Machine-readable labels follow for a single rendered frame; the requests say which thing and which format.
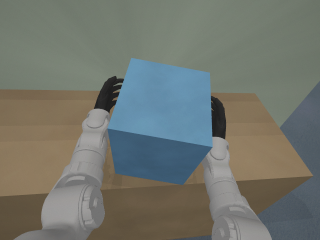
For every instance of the robot left forearm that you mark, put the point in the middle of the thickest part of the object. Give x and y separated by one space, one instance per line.
88 158

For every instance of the left robot upper arm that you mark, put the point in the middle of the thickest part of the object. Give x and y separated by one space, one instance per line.
69 213

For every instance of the robot right forearm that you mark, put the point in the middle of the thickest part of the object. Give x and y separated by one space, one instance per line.
221 186

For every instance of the robot right hand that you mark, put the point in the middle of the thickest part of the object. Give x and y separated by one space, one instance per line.
218 118

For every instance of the right robot upper arm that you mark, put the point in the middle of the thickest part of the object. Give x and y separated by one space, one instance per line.
234 227

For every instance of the robot left hand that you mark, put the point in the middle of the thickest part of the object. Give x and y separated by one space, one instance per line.
105 98

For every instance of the carton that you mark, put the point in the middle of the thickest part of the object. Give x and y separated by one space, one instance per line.
161 125

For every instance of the pedestal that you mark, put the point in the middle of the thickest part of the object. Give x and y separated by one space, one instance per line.
39 130

